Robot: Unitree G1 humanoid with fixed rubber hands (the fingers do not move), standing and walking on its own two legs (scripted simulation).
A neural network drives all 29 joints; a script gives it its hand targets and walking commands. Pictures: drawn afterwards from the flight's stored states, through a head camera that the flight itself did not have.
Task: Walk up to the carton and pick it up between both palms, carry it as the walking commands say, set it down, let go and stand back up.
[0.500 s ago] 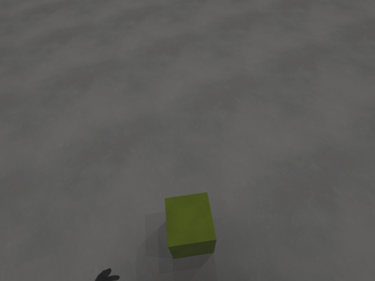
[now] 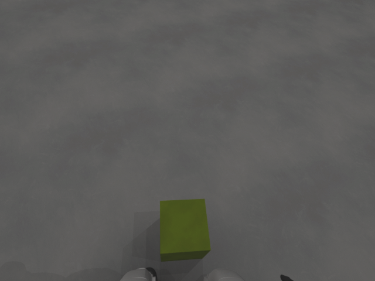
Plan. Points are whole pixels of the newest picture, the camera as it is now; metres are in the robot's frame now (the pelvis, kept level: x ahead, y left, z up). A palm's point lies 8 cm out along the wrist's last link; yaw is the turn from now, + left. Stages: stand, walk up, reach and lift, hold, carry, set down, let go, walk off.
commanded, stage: walk up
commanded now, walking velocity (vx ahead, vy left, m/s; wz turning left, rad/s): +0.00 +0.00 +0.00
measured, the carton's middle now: (182, 231) +0.35 -0.02 -0.65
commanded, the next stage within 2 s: none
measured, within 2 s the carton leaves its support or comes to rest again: neither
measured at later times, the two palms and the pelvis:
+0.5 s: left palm out of the picture -0.10 +0.16 -0.09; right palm out of the picture -0.10 -0.37 -0.15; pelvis -0.14 -0.10 +0.01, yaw -1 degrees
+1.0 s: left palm out of the picture -0.18 +0.10 -0.12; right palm out of the picture -0.23 -0.39 -0.16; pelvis -0.21 -0.16 +0.00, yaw +4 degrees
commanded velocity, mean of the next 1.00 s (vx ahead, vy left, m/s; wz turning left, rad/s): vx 0.03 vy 0.04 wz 0.05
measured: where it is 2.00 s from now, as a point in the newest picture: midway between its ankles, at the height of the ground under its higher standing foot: outside the picture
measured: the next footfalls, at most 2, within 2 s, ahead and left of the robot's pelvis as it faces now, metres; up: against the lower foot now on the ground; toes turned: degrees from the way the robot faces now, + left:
right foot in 0.28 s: -0.06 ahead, -0.15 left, +0.00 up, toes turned -4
left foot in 0.82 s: -0.23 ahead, -0.01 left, +0.00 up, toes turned +12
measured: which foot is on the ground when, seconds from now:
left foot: down 0.00-0.30, up 0.32-0.80, down 0.82-1.00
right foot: up 0.00-0.26, down 0.28-0.78, up 0.80-1.00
